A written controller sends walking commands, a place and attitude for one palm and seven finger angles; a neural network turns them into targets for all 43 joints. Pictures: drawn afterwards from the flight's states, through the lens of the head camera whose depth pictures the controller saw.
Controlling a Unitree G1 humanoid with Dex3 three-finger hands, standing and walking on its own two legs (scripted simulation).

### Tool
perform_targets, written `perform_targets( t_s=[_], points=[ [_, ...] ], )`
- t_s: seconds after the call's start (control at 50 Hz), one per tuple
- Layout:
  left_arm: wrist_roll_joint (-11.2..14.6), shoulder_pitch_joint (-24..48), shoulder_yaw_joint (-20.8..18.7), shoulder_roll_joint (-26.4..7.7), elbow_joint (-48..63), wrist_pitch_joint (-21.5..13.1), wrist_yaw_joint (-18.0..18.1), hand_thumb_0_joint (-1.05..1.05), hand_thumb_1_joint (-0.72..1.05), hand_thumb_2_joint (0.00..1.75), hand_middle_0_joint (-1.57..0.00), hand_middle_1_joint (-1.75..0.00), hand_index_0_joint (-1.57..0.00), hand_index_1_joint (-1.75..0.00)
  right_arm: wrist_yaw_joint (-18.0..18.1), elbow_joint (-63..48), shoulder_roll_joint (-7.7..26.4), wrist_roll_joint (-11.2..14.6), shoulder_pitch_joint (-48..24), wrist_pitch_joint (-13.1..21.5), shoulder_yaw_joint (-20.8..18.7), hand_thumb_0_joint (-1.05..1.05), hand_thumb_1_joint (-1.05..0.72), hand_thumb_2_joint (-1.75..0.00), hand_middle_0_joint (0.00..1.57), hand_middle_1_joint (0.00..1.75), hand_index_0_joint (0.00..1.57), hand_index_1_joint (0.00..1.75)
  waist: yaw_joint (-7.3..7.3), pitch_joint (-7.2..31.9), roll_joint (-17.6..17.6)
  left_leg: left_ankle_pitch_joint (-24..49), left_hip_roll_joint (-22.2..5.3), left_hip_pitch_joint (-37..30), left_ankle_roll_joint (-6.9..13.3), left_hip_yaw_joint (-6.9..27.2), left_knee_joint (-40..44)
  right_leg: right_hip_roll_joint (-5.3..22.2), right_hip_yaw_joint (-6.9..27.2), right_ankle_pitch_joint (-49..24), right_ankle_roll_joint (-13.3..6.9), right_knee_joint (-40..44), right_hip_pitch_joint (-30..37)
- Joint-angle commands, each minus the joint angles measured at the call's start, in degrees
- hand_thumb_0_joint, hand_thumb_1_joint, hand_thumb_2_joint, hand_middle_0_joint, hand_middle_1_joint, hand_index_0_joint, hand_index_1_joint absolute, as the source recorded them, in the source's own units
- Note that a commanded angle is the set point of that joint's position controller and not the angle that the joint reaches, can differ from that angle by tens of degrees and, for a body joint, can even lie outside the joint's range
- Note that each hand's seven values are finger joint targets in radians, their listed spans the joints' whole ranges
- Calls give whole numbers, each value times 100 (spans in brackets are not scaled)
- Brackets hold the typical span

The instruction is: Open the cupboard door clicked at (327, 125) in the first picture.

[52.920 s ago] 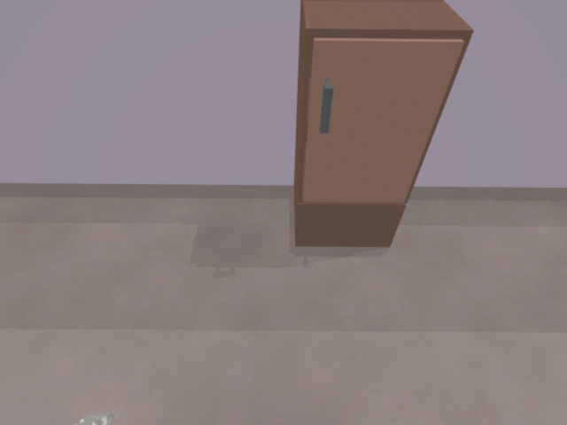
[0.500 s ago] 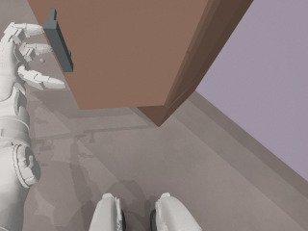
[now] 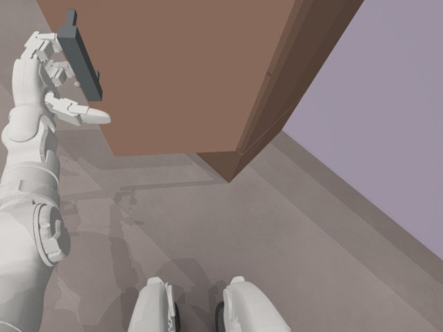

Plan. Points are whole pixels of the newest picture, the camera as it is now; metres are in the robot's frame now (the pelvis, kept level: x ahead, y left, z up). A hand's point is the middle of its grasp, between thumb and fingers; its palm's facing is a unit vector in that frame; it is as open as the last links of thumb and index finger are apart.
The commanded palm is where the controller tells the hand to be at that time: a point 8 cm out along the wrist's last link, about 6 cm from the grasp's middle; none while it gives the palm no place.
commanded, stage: slide the fingers in behind the handle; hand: left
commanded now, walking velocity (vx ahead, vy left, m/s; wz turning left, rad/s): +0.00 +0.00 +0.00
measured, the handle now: (84, 58) +0.57 +0.19 +0.07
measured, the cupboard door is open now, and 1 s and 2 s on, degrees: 49 48 62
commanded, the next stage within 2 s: close the thumb around the handle in 0.62 s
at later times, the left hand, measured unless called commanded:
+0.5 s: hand (87, 83) +0.53 +0.19 +0.06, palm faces +0.04 -1.00 -0.02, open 13.9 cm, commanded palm +0.51 +0.22 +0.06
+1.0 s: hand (87, 83) +0.53 +0.19 +0.06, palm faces +0.04 -1.00 -0.02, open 11.7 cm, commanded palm +0.51 +0.22 +0.06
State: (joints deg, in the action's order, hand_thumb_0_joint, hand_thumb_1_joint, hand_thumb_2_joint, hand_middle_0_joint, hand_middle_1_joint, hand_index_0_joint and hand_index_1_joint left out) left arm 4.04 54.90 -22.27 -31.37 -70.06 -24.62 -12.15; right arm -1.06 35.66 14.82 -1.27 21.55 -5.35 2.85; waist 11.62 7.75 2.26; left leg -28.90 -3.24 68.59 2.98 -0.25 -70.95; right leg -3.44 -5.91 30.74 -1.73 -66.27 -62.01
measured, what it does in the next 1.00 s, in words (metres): stands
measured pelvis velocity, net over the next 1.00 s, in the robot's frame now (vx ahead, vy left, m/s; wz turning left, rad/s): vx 0.00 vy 0.00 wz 0.00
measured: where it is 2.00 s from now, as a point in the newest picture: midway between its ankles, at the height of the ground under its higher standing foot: outside the picture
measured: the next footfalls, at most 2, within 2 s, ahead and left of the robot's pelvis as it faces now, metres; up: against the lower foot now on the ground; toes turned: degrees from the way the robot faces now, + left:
none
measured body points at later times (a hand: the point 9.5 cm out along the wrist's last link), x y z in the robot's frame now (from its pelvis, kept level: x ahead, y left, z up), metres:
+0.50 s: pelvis +0.00 +0.00 +0.00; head +0.16 +0.04 +0.42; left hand +0.53 +0.24 +0.06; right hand -0.01 -0.26 -0.10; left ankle +0.03 +0.09 -0.63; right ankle +0.00 -0.11 -0.63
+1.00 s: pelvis +0.00 +0.00 +0.00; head +0.16 +0.04 +0.42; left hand +0.52 +0.24 +0.06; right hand -0.01 -0.26 -0.10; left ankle +0.03 +0.09 -0.63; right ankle +0.00 -0.11 -0.63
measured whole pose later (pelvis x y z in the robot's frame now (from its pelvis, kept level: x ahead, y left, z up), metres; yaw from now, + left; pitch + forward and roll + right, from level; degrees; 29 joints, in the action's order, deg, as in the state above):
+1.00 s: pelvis +0.00 +0.00 +0.00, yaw +0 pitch +27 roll -5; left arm 3.4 54.7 -21.5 -29.7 -69.5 -25.3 -10.1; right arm -1.5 36.1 14.9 -1.6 22.1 -5.6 2.3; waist 11.9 8.0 2.6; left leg -29.3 -3.1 68.8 3.1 -0.6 -70.9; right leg -3.4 -5.4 31.0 -1.5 -66.3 -62.4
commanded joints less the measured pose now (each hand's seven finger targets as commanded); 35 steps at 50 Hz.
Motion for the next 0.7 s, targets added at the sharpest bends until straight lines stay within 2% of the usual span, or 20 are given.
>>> perform_targets(
  t_s=[0.0,0.06,0.08,0.14,0.16,0.18,0.2,0.22,0.28,0.3,0.34,0.36,0.4,0.42,0.44,0.46,0.54,0.58,0.62,0.68],
  points=[
    [50,2582,68,-1089,1163,-378,-5,0,-50,30,-30,-120,-30,-120,90,-151,1163,1,1099,71,-400,0,-90,-90,20,30,20,30,159,2802,868,2255,66,-3041,-85,603,656,-62,385,-1741,29,827,352],
    [76,2644,15,-1141,1085,-330,-19,0,-50,30,-30,-120,-30,-120,103,-124,1174,-5,1146,82,-397,0,-90,-90,20,30,20,30,196,2754,807,2154,82,-2881,-55,581,622,-62,403,-1717,26,835,392],
    [47,2804,115,-1093,1203,-335,-20,0,-50,30,-30,-120,-30,-120,101,-107,1165,-4,1137,85,-398,0,-90,-90,20,30,20,30,210,2872,952,2194,69,-2974,-63,583,615,-51,413,-1733,31,821,333],
    [57,2676,142,-994,1155,-289,-11,0,-50,30,-30,-120,-30,-120,87,-84,1157,-14,1165,89,-414,0,-90,-90,20,30,20,30,172,2890,935,2229,75,-3017,-78,594,617,-56,387,-1742,16,822,350],
    [76,2732,248,-839,1172,-302,-6,0,-50,30,-30,-120,-30,-120,75,-78,1139,-23,1189,104,-409,0,-90,-90,20,30,20,30,217,2902,979,2321,78,-3082,-74,621,607,-64,368,-1783,6,791,268],
    [59,2779,184,-920,1243,-314,20,0,-50,30,-30,-120,-30,-120,73,-55,1157,-25,1182,96,-425,0,-90,-90,20,30,20,30,188,2939,1047,2366,53,-3190,-97,638,616,-54,354,-1775,9,790,215],
    [90,2753,296,-738,1258,-306,25,0,-50,30,-30,-120,-30,-120,59,-60,1142,-27,1182,96,-436,0,-90,-90,20,30,20,30,212,2948,1005,2354,68,-3214,-93,630,627,-59,354,-1772,15,824,240],
    [66,2674,181,-891,1253,-313,52,0,-50,30,-30,-120,-30,-120,61,-55,1158,-27,1188,87,-440,0,-90,-90,20,30,20,30,137,2955,1002,2359,62,-3202,-105,639,642,-60,351,-1768,-3,813,286],
    [23,2848,90,-1028,1278,-346,148,0,-50,30,-30,-120,-30,-120,61,-55,1167,-34,1198,82,-428,0,-90,-90,20,30,20,30,160,2970,1056,2398,53,-3246,-112,671,649,-61,345,-1747,1,782,201],
    [23,2858,188,-860,1205,-339,185,0,-50,30,-30,-120,-30,-120,48,-56,1139,-41,1169,90,-425,0,-90,-90,20,30,20,30,211,2843,1062,2319,65,-3192,-101,654,633,-64,343,-1695,7,811,136],
    [-31,2876,115,-1002,1153,-346,249,0,-50,30,-30,-120,-30,-120,50,-65,1163,-45,1177,89,-416,0,-90,-90,20,30,20,30,231,2769,923,2182,70,-3034,-85,641,641,-63,360,-1623,17,823,210],
    [-36,2911,-75,-1223,1222,-408,285,0,-50,30,-30,-120,-30,-120,57,-61,1179,-59,1215,100,-408,0,-90,-90,20,30,20,30,162,2830,1007,2310,71,-3117,-93,663,651,-66,347,-1689,-7,782,242],
    [-82,2834,207,-877,1260,-425,266,0,-50,30,-30,-120,-30,-120,39,-88,1145,-57,1179,88,-421,0,-90,-90,20,30,20,30,203,2950,1020,2441,58,-3288,-112,685,660,-59,325,-1764,1,773,192],
    [-68,2759,113,-951,1308,-443,268,0,-50,30,-30,-120,-30,-120,33,-82,1152,-62,1188,79,-434,0,-90,-90,20,30,20,30,122,3022,1126,2535,49,-3396,-138,689,671,-57,309,-1793,-10,763,202],
    [-55,2748,165,-889,1388,-456,262,0,-50,30,-30,-120,-30,-120,18,-98,1151,-65,1176,74,-439,0,-90,-90,20,30,20,30,115,3119,1181,2618,54,-3488,-148,699,675,-61,302,-1835,-16,753,219],
    [-8,2678,166,-806,1279,-455,253,0,-50,30,-30,-120,-30,-120,7,-81,1143,-67,1215,76,-444,0,-90,-90,20,30,20,30,135,3079,1107,2720,56,-3507,-143,714,667,-77,293,-1890,-25,751,199],
    [9,2659,-10,-1053,1080,-365,275,0,-50,30,-30,-120,-30,-120,43,-104,1174,-39,1159,52,-413,0,-90,-90,20,30,20,30,180,2740,742,2243,72,-2974,-91,625,683,-68,342,-1736,24,824,369],
    [-28,2787,-106,-1170,1348,-467,324,0,-50,30,-30,-120,-30,-120,47,-127,1168,-59,1173,71,-420,0,-90,-90,20,30,20,30,93,3010,1035,2521,59,-3299,-122,659,700,-61,335,-1840,5,769,327],
    [-14,2625,51,-898,1480,-540,311,0,-50,30,-30,-120,-30,-120,16,-127,1125,-67,1154,64,-445,0,-90,-90,20,30,20,30,68,3192,1065,2818,50,-3555,-153,664,673,-63,319,-2012,-1,756,338],
    [-19,2430,-28,-977,1043,-465,328,0,-50,30,-30,-120,-30,-120,18,-110,1154,-43,1174,30,-426,0,-90,-90,20,30,20,30,113,2769,715,2536,64,-3120,-119,633,680,-75,322,-1907,29,782,364]
  ],
)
